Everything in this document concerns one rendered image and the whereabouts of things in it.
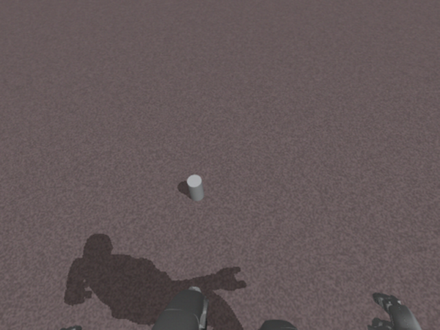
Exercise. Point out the can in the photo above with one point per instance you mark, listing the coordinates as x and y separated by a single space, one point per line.
195 187

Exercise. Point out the right robot hand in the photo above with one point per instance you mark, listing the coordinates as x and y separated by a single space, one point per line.
400 316

